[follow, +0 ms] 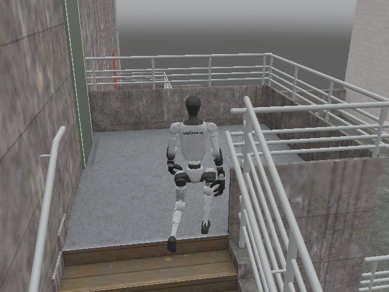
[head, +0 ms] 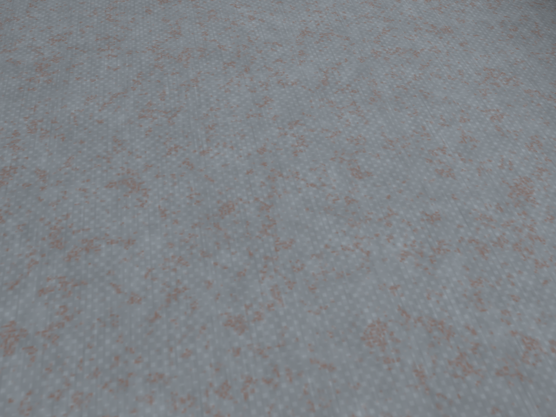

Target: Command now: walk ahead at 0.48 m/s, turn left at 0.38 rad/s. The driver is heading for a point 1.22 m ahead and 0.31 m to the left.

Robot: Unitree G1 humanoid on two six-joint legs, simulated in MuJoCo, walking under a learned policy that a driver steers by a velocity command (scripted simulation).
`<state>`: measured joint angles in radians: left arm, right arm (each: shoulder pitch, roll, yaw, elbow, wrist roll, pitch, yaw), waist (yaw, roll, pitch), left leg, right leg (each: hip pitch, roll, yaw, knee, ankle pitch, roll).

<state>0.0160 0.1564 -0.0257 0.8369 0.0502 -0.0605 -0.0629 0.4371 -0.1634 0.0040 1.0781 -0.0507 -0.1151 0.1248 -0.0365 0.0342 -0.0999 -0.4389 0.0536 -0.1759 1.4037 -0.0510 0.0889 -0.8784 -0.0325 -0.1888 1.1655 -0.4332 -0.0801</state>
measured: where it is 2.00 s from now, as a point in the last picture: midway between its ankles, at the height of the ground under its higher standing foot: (183, 220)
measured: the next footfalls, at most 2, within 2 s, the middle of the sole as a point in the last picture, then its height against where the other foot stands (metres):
left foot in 0.56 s outside the picture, level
right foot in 1.00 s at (228, 300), level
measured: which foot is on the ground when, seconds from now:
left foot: up 0.00-0.54, down 0.56-1.00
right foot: down 0.00-0.56, up 0.58-0.98, down 1.00-1.00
